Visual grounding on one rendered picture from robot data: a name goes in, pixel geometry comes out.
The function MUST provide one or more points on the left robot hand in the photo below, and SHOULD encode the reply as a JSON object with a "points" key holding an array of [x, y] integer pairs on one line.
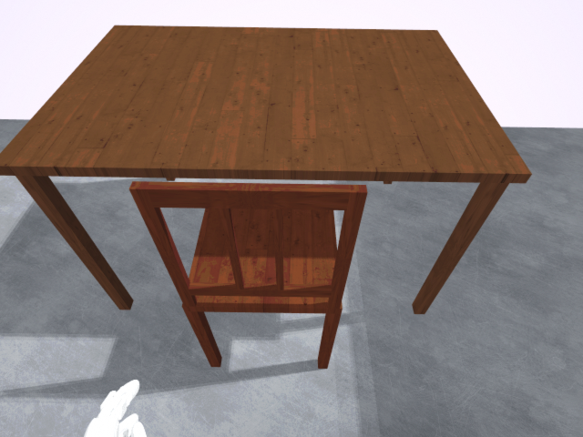
{"points": [[113, 408]]}

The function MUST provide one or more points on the chair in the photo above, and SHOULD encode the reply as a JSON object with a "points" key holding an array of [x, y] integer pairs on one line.
{"points": [[262, 247]]}

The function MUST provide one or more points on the table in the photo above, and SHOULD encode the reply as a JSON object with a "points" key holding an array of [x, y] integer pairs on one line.
{"points": [[157, 101]]}

